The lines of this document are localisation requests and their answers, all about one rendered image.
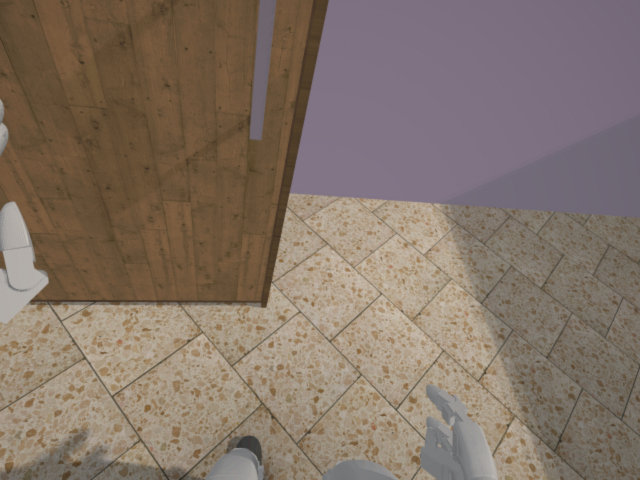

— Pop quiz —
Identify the left robot foot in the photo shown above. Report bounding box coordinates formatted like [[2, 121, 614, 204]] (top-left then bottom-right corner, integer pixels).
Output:
[[236, 436, 262, 466]]

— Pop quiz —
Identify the right robot hand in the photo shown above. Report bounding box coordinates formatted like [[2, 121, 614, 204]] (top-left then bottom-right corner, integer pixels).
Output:
[[421, 384, 498, 480]]

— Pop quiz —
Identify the wardrobe door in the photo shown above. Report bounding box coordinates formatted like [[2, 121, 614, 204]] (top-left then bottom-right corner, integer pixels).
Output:
[[0, 0, 313, 301]]

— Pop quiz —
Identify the left robot hand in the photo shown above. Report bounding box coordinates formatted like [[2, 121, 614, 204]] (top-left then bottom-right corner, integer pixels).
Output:
[[0, 100, 49, 324]]

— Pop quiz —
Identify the handle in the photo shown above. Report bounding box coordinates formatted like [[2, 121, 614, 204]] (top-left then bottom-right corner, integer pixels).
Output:
[[250, 0, 276, 140]]

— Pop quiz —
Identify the left robot thigh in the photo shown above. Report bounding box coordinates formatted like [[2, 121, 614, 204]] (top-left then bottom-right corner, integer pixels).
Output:
[[205, 452, 264, 480]]

